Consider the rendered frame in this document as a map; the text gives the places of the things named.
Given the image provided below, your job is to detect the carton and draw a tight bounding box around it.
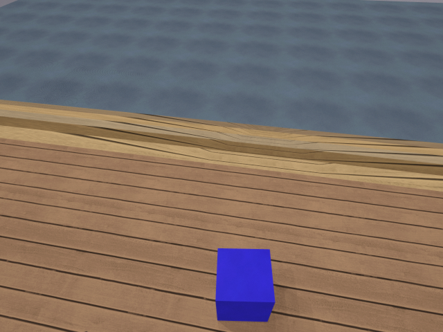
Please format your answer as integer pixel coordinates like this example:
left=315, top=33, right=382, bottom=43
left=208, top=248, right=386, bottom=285
left=215, top=248, right=275, bottom=322

